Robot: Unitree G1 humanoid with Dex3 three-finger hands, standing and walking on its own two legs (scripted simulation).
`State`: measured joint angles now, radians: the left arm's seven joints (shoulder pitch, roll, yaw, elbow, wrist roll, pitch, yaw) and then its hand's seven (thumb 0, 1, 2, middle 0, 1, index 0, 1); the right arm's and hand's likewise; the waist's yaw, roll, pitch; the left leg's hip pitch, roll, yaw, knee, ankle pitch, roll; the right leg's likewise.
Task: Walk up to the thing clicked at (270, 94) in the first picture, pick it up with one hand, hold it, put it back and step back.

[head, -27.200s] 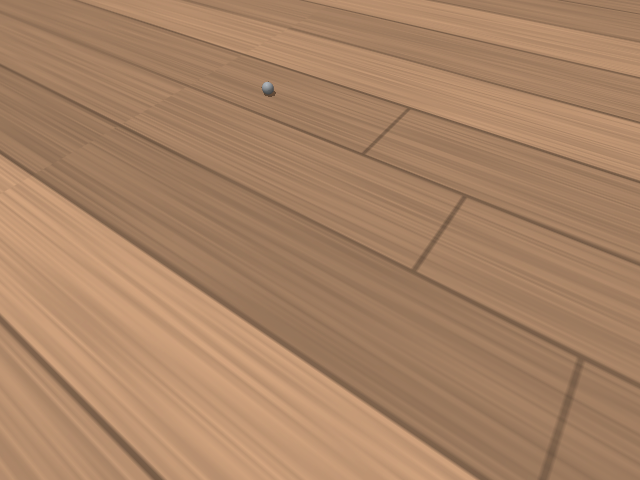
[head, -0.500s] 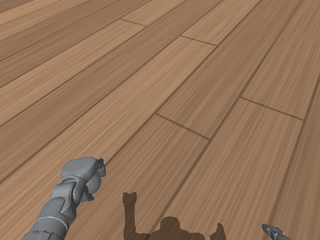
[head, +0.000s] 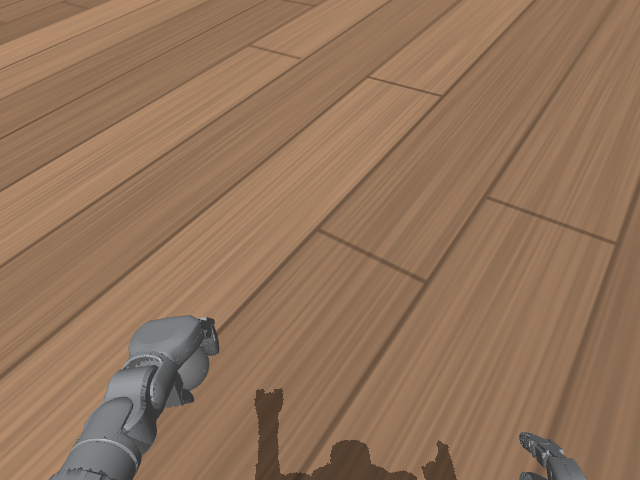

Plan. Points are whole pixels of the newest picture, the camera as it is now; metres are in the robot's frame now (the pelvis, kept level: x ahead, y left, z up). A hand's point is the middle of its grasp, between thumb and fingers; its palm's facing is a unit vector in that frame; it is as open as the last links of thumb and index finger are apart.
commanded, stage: hold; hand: left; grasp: from above
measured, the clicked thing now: (183, 365) +0.31 +0.23 -0.06
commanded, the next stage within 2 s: crouch in 0.68 s
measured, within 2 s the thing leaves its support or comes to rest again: neither
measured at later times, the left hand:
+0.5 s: hand (176, 369) +0.29 +0.23 -0.04, palm faces -0.47 -0.06 -0.88, open 9.1 cm
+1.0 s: hand (176, 373) +0.29 +0.23 -0.05, palm faces -0.47 -0.06 -0.88, open 9.1 cm
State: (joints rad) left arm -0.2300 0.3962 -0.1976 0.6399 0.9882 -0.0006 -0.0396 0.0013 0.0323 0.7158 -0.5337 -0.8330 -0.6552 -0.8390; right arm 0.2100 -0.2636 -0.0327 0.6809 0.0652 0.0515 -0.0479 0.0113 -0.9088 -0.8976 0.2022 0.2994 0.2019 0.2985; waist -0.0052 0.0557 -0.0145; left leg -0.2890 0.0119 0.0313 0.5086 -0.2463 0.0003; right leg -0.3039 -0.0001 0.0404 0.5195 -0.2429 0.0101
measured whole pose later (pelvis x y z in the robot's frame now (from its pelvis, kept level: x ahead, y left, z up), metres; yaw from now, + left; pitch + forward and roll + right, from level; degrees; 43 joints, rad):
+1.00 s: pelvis +0.01 +0.00 +0.00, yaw +1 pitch +2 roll +0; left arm -0.24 0.40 -0.18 0.70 1.02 -0.04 0.01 0.00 0.02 0.76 -0.52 -0.85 -0.64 -0.87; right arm 0.21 -0.26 -0.04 0.67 0.06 0.08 -0.05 0.01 -0.90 -0.90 0.20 0.30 0.20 0.30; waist -0.01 0.04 -0.01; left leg -0.28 0.00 0.02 0.48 -0.24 0.00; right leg -0.29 -0.01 0.03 0.49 -0.24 0.01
